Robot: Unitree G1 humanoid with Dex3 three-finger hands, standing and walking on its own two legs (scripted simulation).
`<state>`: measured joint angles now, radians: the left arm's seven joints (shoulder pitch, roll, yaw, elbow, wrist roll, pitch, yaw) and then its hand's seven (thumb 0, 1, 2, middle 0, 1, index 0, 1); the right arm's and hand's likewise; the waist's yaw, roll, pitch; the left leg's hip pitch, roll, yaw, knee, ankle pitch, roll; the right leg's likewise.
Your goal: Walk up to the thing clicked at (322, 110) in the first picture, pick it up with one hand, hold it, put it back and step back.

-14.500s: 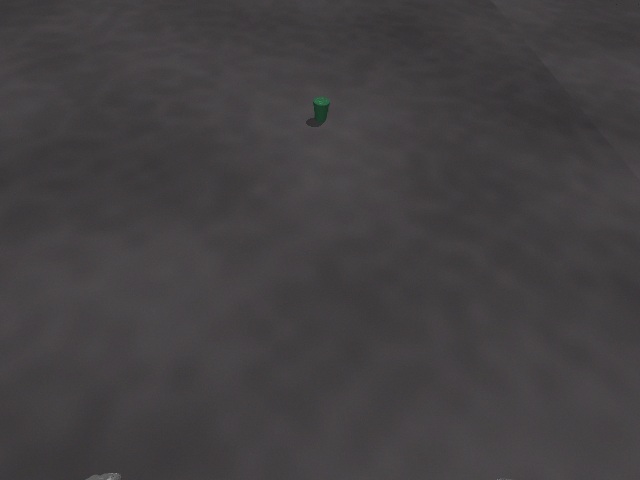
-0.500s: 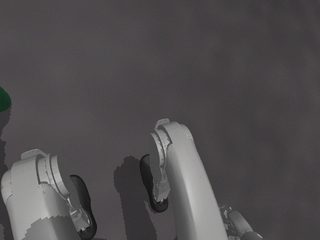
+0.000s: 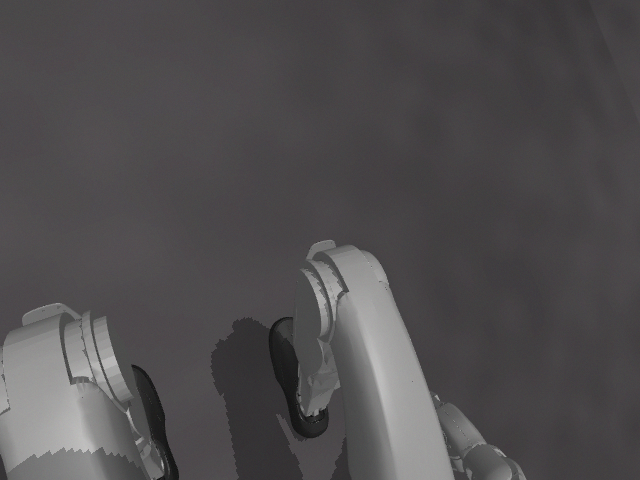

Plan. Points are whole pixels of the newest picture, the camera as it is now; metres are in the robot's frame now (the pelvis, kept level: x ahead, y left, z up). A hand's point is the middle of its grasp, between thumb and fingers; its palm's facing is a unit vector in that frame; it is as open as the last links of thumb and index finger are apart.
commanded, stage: rest palm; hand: left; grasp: from above
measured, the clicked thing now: out of the picture +0.46 +0.34 -0.25
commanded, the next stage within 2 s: close in 0.16 s
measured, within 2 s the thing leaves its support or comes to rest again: neither
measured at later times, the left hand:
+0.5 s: hand out of the picture +0.44 +0.34 -0.21, palm faces -0.45 -0.14 -0.88, open 13.1 cm
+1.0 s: hand out of the picture +0.44 +0.34 -0.20, palm faces -0.43 -0.13 -0.89, open 12.1 cm
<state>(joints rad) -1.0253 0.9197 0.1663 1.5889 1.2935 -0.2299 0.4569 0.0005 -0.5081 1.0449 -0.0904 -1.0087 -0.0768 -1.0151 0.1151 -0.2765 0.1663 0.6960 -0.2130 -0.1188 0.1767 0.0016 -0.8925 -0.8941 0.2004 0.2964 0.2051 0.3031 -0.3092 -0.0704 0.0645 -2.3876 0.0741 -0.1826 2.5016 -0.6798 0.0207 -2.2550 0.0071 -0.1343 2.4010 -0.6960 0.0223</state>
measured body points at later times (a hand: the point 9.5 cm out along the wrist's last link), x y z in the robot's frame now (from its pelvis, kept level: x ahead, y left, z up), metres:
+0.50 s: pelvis +0.00 +0.00 -0.01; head +0.26 +0.09 +0.35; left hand +0.46 +0.34 -0.16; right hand +0.03 -0.27 -0.08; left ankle +0.07 +0.13 -0.27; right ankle +0.10 -0.12 -0.27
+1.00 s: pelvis -0.01 +0.00 -0.01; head +0.25 +0.10 +0.35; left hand +0.46 +0.34 -0.15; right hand +0.05 -0.26 -0.08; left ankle +0.07 +0.13 -0.27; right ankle +0.10 -0.12 -0.27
